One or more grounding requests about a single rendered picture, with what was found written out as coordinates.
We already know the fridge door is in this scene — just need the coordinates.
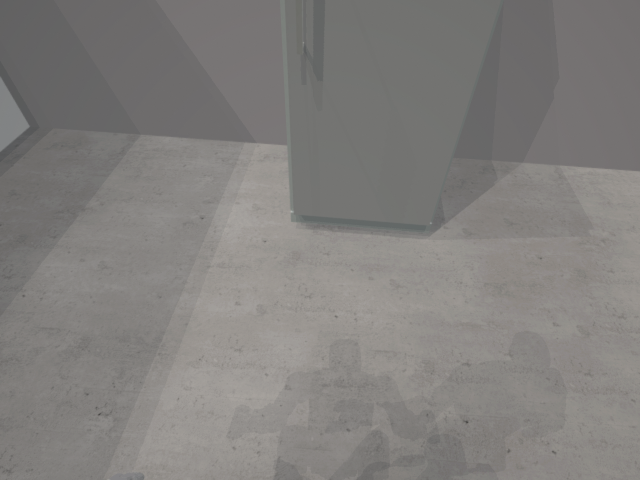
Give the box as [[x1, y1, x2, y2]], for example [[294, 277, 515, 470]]
[[285, 0, 501, 226]]

